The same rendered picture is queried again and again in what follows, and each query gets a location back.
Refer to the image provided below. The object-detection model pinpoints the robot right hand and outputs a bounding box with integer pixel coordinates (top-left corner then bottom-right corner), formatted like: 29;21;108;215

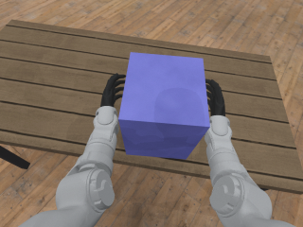
205;79;225;116

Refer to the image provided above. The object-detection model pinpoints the robot right forearm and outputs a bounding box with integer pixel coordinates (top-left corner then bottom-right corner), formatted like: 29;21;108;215
205;115;260;189

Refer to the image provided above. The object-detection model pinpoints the robot left hand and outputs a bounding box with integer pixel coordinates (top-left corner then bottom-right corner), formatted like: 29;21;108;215
100;73;126;107

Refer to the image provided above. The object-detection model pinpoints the left robot upper arm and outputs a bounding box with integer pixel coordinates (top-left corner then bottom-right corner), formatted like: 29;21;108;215
18;168;115;227

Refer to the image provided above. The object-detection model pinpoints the carton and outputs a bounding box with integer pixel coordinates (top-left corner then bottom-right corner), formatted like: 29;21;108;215
118;52;210;160

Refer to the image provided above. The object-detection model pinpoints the robot left forearm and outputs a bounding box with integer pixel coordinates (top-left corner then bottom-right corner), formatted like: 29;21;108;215
55;106;119;205

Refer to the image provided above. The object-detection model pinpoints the right robot upper arm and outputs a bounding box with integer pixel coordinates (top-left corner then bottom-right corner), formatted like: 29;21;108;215
209;175;296;227

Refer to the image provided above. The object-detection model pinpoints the table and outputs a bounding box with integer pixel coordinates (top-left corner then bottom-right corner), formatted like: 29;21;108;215
0;19;303;195

